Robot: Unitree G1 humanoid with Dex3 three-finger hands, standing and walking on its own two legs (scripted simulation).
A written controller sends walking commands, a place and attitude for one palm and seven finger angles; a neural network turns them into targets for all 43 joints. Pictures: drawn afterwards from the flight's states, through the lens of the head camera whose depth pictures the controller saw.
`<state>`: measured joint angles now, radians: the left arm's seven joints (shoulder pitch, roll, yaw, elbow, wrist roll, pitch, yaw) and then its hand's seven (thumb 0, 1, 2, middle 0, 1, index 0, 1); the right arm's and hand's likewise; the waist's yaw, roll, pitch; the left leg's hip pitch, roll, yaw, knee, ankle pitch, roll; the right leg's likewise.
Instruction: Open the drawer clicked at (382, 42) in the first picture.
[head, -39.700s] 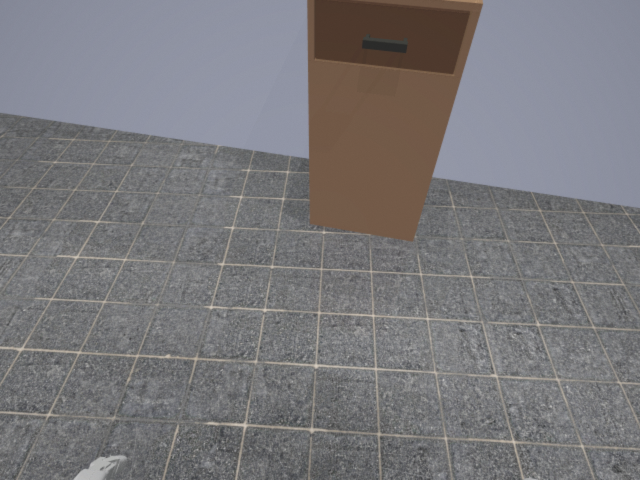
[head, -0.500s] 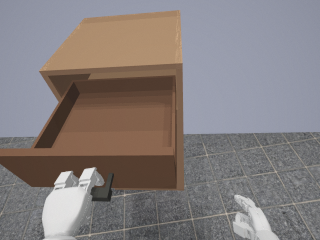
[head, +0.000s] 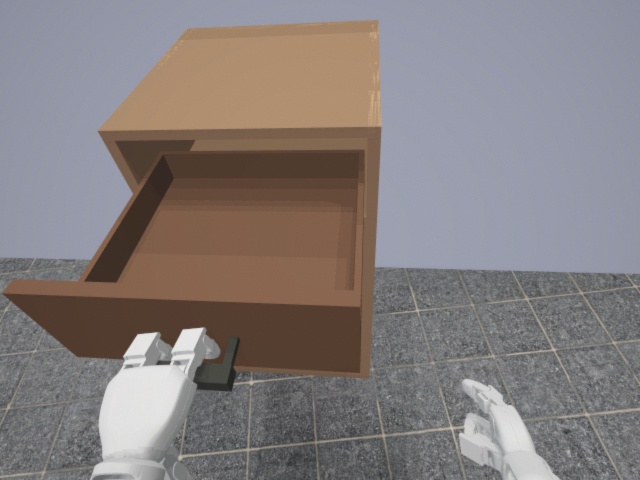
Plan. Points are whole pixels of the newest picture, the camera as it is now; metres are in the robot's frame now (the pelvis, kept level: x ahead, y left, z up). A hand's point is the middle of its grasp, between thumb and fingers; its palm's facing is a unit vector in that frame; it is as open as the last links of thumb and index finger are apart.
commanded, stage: lift the hand off the handle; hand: left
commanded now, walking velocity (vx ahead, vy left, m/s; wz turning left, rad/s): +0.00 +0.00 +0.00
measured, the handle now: (186, 358) +0.23 +0.20 +0.06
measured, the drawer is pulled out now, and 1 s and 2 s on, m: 0.30 0.30 0.30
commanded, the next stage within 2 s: draw the hand back to the body in 1.52 s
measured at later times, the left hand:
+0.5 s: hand (173, 394) +0.18 +0.20 +0.06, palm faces +0.05 -0.13 -0.99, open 13.4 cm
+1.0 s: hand (148, 364) +0.19 +0.21 +0.12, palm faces +0.10 -0.14 -0.98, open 13.2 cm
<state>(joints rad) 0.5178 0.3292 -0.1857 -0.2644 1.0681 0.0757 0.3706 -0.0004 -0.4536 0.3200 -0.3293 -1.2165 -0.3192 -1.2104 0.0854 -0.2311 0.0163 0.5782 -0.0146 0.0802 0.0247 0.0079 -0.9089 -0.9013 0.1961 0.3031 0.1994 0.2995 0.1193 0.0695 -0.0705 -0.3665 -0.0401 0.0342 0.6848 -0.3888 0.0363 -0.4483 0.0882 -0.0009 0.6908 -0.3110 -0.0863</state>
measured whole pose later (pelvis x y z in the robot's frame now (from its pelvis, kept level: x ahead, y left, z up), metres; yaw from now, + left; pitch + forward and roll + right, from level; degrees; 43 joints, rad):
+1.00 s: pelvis +0.00 +0.02 +0.02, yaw +0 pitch -3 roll +0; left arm 0.38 0.43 -0.22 -0.47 0.96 0.21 0.11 0.00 -0.50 0.30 -0.42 -1.25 -0.44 -1.25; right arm 0.04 -0.25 0.05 0.60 0.01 0.14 0.03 0.01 -0.91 -0.90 0.20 0.30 0.20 0.30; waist 0.15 0.13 -0.02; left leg -0.15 -0.05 0.03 0.49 -0.30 0.06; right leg -0.22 0.08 0.01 0.49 -0.22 -0.06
